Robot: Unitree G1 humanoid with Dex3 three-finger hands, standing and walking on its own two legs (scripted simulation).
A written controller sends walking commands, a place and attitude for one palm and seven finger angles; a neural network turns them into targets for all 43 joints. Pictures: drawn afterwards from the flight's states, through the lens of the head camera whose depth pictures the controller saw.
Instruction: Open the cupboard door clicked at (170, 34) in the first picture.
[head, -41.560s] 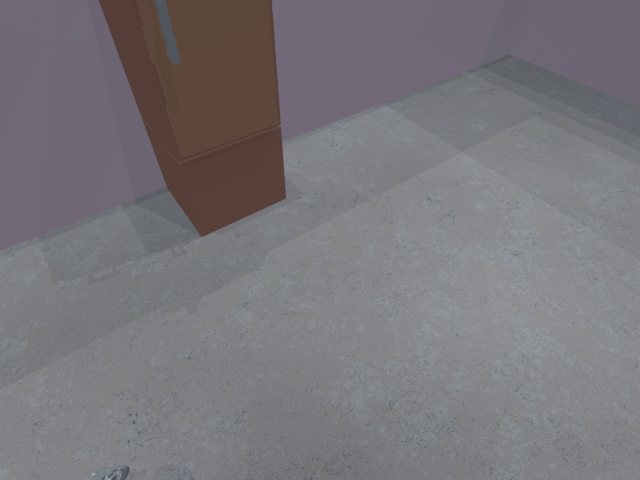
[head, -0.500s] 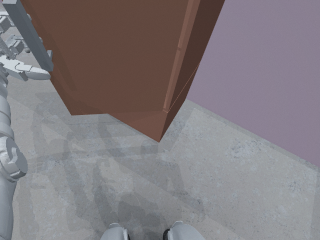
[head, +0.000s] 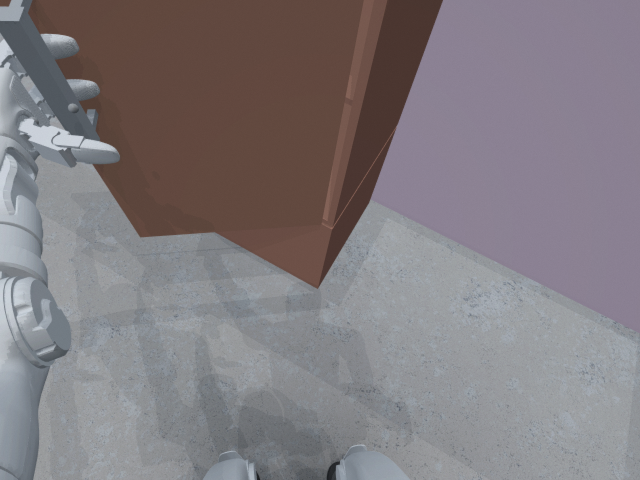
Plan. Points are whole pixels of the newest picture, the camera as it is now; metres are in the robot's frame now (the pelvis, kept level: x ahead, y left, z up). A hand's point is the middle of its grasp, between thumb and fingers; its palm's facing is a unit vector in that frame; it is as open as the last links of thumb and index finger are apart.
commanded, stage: slide the fingers in behind the handle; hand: left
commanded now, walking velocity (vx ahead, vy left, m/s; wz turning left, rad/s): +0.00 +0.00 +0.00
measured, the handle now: (59, 78) +0.58 +0.25 +0.12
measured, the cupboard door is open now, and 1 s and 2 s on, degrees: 37 37 65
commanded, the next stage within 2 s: close the thumb around the handle in 0.28 s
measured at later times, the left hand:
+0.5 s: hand (75, 107) +0.53 +0.22 +0.12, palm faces +0.03 -1.00 +0.00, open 13.7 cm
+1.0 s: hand (72, 107) +0.52 +0.22 +0.13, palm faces +0.03 -1.00 +0.01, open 5.8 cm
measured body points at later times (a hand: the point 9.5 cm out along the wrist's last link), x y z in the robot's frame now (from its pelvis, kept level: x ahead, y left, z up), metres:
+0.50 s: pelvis +0.00 +0.00 +0.00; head +0.12 +0.02 +0.43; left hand +0.52 +0.28 +0.13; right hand -0.03 -0.27 -0.11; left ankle +0.00 +0.11 -0.70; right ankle -0.02 -0.12 -0.70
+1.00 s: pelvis +0.01 +0.00 +0.00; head +0.12 +0.02 +0.44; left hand +0.52 +0.28 +0.13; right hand -0.02 -0.27 -0.11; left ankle +0.00 +0.11 -0.70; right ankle -0.02 -0.12 -0.70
